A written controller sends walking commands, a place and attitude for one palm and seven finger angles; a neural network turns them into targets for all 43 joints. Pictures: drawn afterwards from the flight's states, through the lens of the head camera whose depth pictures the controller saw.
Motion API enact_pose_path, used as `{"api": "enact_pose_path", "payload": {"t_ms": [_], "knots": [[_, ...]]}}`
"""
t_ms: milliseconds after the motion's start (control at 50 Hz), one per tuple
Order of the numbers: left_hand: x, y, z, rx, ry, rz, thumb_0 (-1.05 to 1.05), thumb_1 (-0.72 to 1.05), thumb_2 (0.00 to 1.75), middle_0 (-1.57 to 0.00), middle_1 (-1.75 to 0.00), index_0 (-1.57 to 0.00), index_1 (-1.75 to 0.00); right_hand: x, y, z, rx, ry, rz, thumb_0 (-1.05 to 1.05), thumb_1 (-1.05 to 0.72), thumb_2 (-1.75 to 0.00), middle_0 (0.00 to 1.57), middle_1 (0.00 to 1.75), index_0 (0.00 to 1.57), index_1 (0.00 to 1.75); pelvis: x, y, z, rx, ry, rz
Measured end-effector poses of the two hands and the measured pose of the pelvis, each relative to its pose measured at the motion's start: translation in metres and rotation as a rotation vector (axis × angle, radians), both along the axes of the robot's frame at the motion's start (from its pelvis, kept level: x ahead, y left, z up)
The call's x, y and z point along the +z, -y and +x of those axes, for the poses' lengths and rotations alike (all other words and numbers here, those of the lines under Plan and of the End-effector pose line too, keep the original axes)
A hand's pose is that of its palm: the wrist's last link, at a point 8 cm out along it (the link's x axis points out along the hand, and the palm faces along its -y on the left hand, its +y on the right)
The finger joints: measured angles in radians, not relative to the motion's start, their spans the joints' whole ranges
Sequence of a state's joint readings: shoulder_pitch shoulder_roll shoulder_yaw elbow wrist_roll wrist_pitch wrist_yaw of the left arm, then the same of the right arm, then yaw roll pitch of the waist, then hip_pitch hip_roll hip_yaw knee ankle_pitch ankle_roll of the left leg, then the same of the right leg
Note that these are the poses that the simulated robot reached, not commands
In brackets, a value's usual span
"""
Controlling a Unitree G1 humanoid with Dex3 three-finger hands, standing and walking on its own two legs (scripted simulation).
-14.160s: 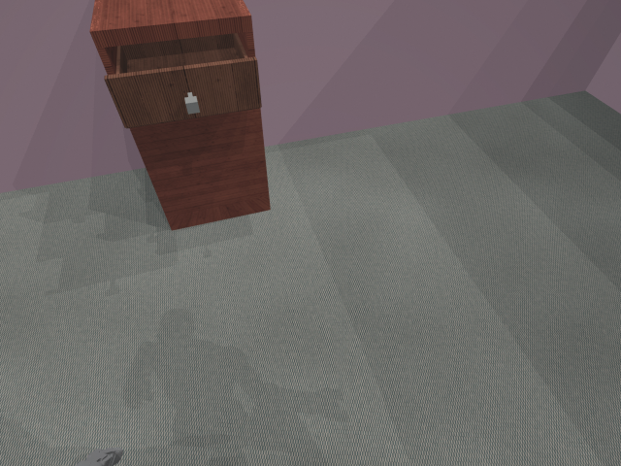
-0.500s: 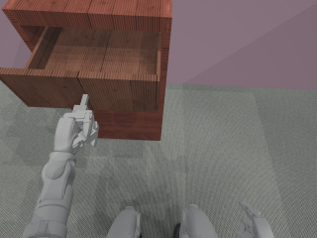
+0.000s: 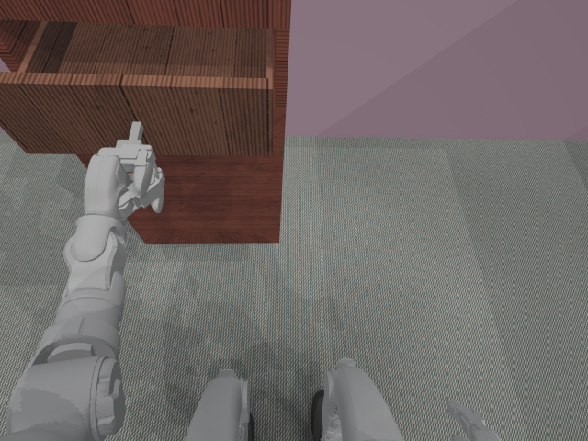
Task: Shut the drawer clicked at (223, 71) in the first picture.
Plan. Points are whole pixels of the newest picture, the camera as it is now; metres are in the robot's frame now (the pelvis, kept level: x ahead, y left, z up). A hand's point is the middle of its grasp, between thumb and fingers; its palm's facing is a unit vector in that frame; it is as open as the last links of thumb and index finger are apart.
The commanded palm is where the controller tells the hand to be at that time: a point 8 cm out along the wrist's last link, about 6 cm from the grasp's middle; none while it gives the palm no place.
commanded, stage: push the drawer shut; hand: left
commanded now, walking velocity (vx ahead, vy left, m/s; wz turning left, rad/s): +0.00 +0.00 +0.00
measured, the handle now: (133, 145) +0.51 +0.21 +0.04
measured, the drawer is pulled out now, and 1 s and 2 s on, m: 0.12 0.00 0.00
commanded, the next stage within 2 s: pull the fist back off the drawer in 1.20 s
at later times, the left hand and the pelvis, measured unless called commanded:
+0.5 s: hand (165, 142) +0.51 +0.17 +0.04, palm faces -0.03 -1.00 -0.03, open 3.5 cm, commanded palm +0.50 +0.22 +0.04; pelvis +0.00 +0.01 -0.01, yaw -1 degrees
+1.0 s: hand (170, 118) +0.56 +0.17 +0.04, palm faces -0.01 -1.00 -0.03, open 3.5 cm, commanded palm +0.56 +0.21 +0.04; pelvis +0.01 +0.01 -0.01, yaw -2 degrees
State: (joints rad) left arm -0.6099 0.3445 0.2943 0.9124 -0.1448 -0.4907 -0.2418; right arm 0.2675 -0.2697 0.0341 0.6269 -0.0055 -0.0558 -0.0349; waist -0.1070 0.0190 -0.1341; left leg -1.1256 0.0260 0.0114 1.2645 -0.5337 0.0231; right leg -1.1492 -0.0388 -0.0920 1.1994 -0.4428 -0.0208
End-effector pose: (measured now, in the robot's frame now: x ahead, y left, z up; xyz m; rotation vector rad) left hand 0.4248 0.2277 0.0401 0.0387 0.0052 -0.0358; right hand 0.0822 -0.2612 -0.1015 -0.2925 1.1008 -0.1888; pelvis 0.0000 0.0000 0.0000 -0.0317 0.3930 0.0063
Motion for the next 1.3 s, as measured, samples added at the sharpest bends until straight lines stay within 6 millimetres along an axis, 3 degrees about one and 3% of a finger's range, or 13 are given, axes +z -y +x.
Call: {"api": "enact_pose_path", "payload": {"t_ms": [220, 540, 1020, 1300], "knots": [[0.0, 0.0, 0.031, -0.002, 0.005, -0.001, 0.01, 0.9, 0.9, -1.4, -1.6, -1.52, -1.6, -0.006, 0.001, -0.036, -0.04, -0.111, -0.009, 0.01, -0.91, -0.89, 0.2, 0.3, 0.21, 0.29, -0.005, -0.004, -0.001, -0.008, -0.03, -0.004], [0.001, 0.001, 0.074, 0.008, -0.01, -0.011, 0.01, 0.9, 0.9, -1.4, -1.6, -1.51, -1.6, -0.007, -0.005, -0.052, -0.073, -0.196, -0.003, 0.01, -0.91, -0.89, 0.2, 0.3, 0.21, 0.29, -0.007, -0.008, 0.006, -0.018, -0.072, -0.016], [0.002, 0.002, 0.117, 0.028, -0.02, -0.009, 0.01, 0.9, 0.9, -1.4, -1.6, -1.51, -1.6, -0.004, -0.004, -0.073, -0.101, -0.304, -0.02, 0.0, -0.91, -0.89, 0.2, 0.3, 0.21, 0.29, -0.011, -0.006, 0.01, -0.012, -0.116, -0.036], [0.002, 0.003, 0.117, 0.043, -0.025, -0.002, 0.01, 0.9, 0.9, -1.42, -1.6, -1.51, -1.6, -0.008, -0.004, -0.098, -0.087, -0.345, -0.032, 0.0, -0.9, -0.89, 0.2, 0.3, 0.21, 0.3, -0.019, -0.002, -0.004, 0.005, -0.128, -0.045]]}}
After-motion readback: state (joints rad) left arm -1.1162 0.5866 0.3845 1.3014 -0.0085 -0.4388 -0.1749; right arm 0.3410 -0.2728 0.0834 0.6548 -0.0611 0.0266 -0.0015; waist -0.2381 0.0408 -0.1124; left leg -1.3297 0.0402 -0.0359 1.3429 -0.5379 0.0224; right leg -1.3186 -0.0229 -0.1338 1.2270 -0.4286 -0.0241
